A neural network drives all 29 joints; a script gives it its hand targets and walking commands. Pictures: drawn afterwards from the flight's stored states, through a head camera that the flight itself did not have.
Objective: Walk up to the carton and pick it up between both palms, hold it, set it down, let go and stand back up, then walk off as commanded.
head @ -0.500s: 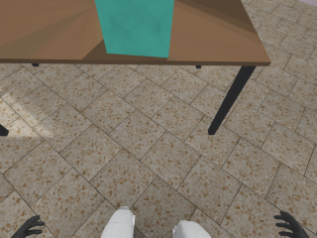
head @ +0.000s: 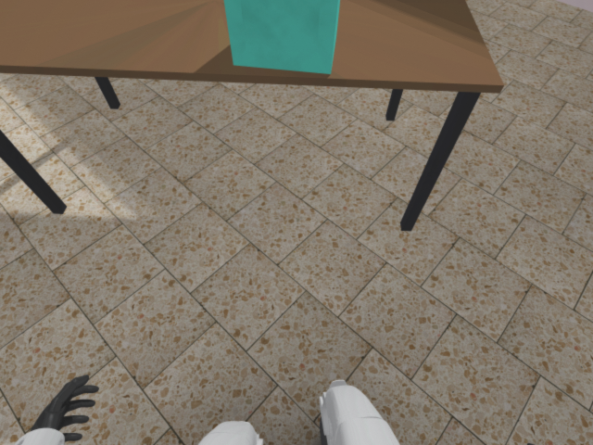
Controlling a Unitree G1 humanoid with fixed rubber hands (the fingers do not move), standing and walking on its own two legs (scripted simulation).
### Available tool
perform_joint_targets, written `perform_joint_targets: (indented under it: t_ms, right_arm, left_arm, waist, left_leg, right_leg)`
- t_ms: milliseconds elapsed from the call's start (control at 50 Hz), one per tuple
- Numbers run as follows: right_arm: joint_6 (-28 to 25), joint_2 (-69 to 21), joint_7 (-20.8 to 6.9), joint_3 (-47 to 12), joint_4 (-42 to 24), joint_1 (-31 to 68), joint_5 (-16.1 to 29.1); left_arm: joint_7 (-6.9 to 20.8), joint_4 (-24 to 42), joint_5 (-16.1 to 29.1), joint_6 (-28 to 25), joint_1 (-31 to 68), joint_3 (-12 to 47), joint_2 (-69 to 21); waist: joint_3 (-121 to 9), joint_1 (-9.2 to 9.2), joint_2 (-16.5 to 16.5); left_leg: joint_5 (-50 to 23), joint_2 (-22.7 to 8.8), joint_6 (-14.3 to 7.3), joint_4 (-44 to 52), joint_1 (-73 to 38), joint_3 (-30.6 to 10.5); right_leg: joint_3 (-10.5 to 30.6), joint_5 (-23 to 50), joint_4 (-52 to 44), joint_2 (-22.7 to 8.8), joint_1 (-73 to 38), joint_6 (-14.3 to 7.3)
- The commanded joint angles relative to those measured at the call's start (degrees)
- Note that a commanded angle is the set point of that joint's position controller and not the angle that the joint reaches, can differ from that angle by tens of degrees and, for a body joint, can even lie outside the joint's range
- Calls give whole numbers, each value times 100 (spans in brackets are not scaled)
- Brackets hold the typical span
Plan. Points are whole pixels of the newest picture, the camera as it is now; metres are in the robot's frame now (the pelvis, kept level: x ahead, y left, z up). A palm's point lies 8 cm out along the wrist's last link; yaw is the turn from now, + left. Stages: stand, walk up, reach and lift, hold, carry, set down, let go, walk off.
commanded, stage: walk off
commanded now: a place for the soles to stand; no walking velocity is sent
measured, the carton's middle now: (286, 6) +1.01 +0.04 +0.06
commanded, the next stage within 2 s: stand in 0.94 s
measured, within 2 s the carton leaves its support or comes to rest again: neither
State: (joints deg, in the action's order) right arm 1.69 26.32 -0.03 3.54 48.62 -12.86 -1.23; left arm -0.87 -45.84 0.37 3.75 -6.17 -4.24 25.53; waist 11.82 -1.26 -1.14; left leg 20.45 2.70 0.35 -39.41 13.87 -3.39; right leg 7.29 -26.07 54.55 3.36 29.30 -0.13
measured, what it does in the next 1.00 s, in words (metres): steps on the spot: right foot, then left foot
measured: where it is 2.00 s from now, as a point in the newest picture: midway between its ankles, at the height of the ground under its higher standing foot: outside the picture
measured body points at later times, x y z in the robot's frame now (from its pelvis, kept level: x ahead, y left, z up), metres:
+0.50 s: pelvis -0.10 -0.01 +0.01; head -0.09 -0.03 +0.46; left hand -0.02 +0.31 -0.08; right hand -0.04 -0.35 -0.11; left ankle -0.11 +0.13 -0.71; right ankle -0.05 -0.13 -0.71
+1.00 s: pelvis -0.07 +0.01 +0.01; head -0.06 +0.01 +0.46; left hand +0.04 +0.33 -0.09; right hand -0.01 -0.31 -0.10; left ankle -0.11 +0.13 -0.71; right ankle -0.04 -0.11 -0.71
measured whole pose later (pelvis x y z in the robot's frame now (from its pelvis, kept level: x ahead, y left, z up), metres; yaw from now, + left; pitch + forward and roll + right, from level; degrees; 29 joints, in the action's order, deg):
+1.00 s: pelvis -0.07 +0.01 +0.01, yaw +0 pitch -3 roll +0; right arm -2.5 23.8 -0.7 1.5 54.0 -13.3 -0.4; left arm 0.9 -51.7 -0.2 -2.5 -9.3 -1.7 22.5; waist 4.2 -0.9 0.2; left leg 21.7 1.3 -0.3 -34.4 10.0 -1.6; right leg 3.5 -15.8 34.8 1.3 15.9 1.0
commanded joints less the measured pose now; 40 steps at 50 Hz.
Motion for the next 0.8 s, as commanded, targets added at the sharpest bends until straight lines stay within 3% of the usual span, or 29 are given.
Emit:
perform_joint_targets:
  t_ms: [0, 40, 80, 120, 140, 160, 180, 200, 220, 240, 280, 300, 340, 360, 380, 420, 460, 480, 500, 520, 540, 580, 620, 660, 680, 700, 720, 740, 780]
  right_arm:
    - [-246, 1474, 221, 410, -560, 786, -70]
    - [-177, 1207, 192, 386, -590, 708, -34]
    - [-185, 1225, 121, 417, -623, 474, -51]
    - [-144, 1306, 98, 440, -485, 274, -69]
    - [-123, 1204, 72, 387, -513, 590, -21]
    - [-71, 1012, 114, 356, -370, -8, -79]
    - [-119, 645, 108, 214, -313, 3, -65]
    - [-141, 641, 89, 172, -378, 689, 8]
    - [-77, 820, 79, 267, -204, 628, 77]
    - [-86, 909, 83, 224, -154, 295, 120]
    - [-113, 861, 91, 194, 6, 109, 169]
    - [-107, 832, 98, 174, 152, 58, 125]
    - [-134, 969, 63, 223, 244, 5, 101]
    - [-136, 926, 58, 241, 252, 41, 60]
    - [-109, 988, 6, 267, 256, -53, 26]
    - [-147, 929, -70, 264, 321, -172, 8]
    - [-258, 688, -68, 268, 501, -336, -1]
    - [-247, 721, -17, 316, 506, -931, -50]
    - [-299, 785, -27, 349, 622, -1145, -44]
    - [-396, 1190, -22, 406, 283, -571, -76]
    - [-443, 1377, -15, 391, 46, -211, -73]
    - [-475, 1259, 20, 303, 60, 204, -93]
    - [-484, 1155, 6, 270, 44, 228, -74]
    - [-417, 955, -34, 204, -11, 226, -74]
    - [-416, 750, -67, 146, -40, 95, -16]
    - [-386, 711, -89, 120, -41, 95, 28]
    - [-375, 657, -83, 130, 7, -28, 28]
    - [-353, 846, -68, 196, 49, -186, 30]
    - [-333, 839, -76, 181, 103, -336, 32]
  left_arm:
    - [-62, 138, -33, -120, -315, -381, 1062]
    - [26, 164, -37, -207, -563, -337, 1026]
    - [125, 212, -100, -246, -481, -324, 1085]
    - [161, 303, -127, -288, -545, -291, 882]
    - [122, 73, -124, -347, -1004, -281, 762]
    - [127, -23, -184, -354, -1128, -312, 825]
    - [57, -5, -199, -439, -1106, -277, 788]
    - [66, 125, -171, -488, -800, -270, 1245]
    - [50, -3, -234, -589, -466, -338, 1414]
    - [10, 53, -165, -605, -264, -315, 1290]
    - [-4, -57, -144, -651, -118, -231, 1093]
    - [14, -144, -128, -606, -46, -221, 1050]
    - [-5, 2, -158, -622, -57, -252, 1062]
    - [17, -122, -177, -641, -159, -246, 1016]
    - [17, -124, -195, -620, -175, -284, 1213]
    - [58, -152, -226, -559, -173, -266, 1200]
    - [112, -264, -151, -492, -139, -220, 1005]
    - [85, -195, -95, -403, -110, -206, 939]
    - [114, -136, -113, -349, -6, -231, 718]
    - [135, -5, -40, -391, 49, -213, 509]
    - [88, -81, 9, -407, -101, -240, 679]
    - [135, -200, -59, -515, -338, -280, 850]
    - [179, -277, -137, -616, -693, -259, 719]
    - [188, -143, -127, -657, -797, -272, 614]
    - [185, -193, -119, -633, -966, -257, 661]
    - [121, -7, -238, -702, -717, -354, 1078]
    - [136, 27, -181, -727, -554, -339, 1171]
    - [147, 1, -179, -743, -478, -320, 1236]
    - [108, -83, -188, -699, -380, -259, 1266]
  waist:
    - [-455, 277, 385]
    - [-557, 163, 871]
    - [-765, -59, 1113]
    - [-615, -62, 1139]
    - [-986, 186, 1168]
    - [-967, 1, 436]
    - [-747, 52, 317]
    - [-804, 415, -784]
    - [-626, 268, -425]
    - [-816, 162, -245]
    - [-635, 81, -622]
    - [-716, 76, -578]
    - [-669, 221, -536]
    - [-591, 227, -453]
    - [-730, 222, -714]
    - [-461, 105, -927]
    - [-598, -45, -716]
    - [-730, -282, -748]
    - [-960, -491, 54]
    - [-726, -402, 1083]
    - [-330, -240, 913]
    - [-112, 87, 533]
    - [-413, 190, 493]
    - [-664, 231, 683]
    - [-780, 226, 798]
    - [-795, 273, -292]
    - [-1073, 76, -124]
    - [-1014, -37, -273]
    - [-889, -66, -340]
  left_leg:
    - [-2430, -2238, -1620, 1418, 575, -2157]
    - [-1513, -1755, -1376, 1411, 498, -1344]
    - [-359, -1685, -1295, 1451, 6, -1623]
    - [317, -1703, -1214, 1499, 322, -1577]
    - [240, -1682, -1049, 1161, 414, -1431]
    - [679, -1381, -855, 781, 1200, -1128]
    - [638, -1078, -655, 299, 1541, -950]
    - [1047, -47, -342, -446, 1552, -281]
    - [1287, 32, -281, -1223, 1330, -1005]
    - [1208, 116, -247, -1686, 1232, -1043]
    - [896, 118, -175, -1629, 1243, -1227]
    - [668, 69, -107, -1666, 856, -920]
    - [690, 105, -96, -1992, 1208, -857]
    - [622, 122, -67, -1823, 1091, -946]
    - [606, 15, -119, -1425, 1054, -656]
    - [1134, -76, -251, -384, 640, -139]
    - [429, -101, -363, 870, -408, 215]
    - [198, 14, -331, 1301, -821, 594]
    - [757, -242, -494, 1892, -1188, -114]
    - [2403, -1551, -1027, 2630, -793, -2603]
    - [2978, -2306, -1539, 2848, -170, -3298]
    - [2148, -2020, -1586, 2521, 684, -2330]
    - [332, -1670, -1236, 1829, 285, -1343]
    - [418, -1296, -746, 1529, 1053, -718]
    - [65, -1217, -603, 1233, 1087, -679]
    - [685, -661, -387, 547, 1688, -371]
    - [607, -279, -298, 91, 1080, 114]
    - [849, -281, -350, -102, 897, 95]
    - [732, -357, -359, 165, 600, 4]
  right_leg:
    - [693, -371, 2240, 469, -109, 0]
    - [399, -41, 1718, 348, -363, 80]
    - [203, -330, 608, 191, -476, 149]
    - [-3, -729, -1051, -89, -893, 4]
    - [-112, -573, -2269, -239, -1811, -147]
    - [-95, -245, -2559, -31, -2630, -211]
    - [558, -253, -3184, -377, -2690, -343]
    - [2900, -944, -3926, -1788, -1416, -1000]
    - [3060, -365, -3840, -1992, -1183, -1089]
    - [2593, -276, -3652, -1937, -1301, -1213]
    - [1999, -713, -3702, -1634, -1225, -1028]
    - [1768, -456, -3721, -1622, -1008, -1091]
    - [1644, 10, -3518, -1733, -1539, -1237]
    - [1664, -321, -3714, -1606, -1451, -1088]
    - [1683, -1423, -3884, -1608, -1519, -1051]
    - [1415, -1901, -4034, -1426, -1014, -953]
    - [880, -1396, -3782, -1218, -591, -806]
    - [533, -1250, -3302, -1055, -471, -656]
    - [329, -1033, -2496, -796, -214, -492]
    - [-55, -563, -1365, -57, 449, 20]
    - [-257, -91, -762, -211, 410, 62]
    - [-160, -10, -348, -275, -440, 75]
    - [-479, 553, -1653, -347, -1020, 8]
    - [-545, 734, -2610, -147, -2296, -230]
    - [-83, 826, -2931, -336, -2667, -272]
    - [1338, 53, -3198, -1068, -2542, -655]
    - [1908, -345, -3477, -1713, -2068, -1075]
    - [2077, -295, -3556, -1753, -1894, -1214]
    - [1636, -249, -3231, -1592, -1605, -1168]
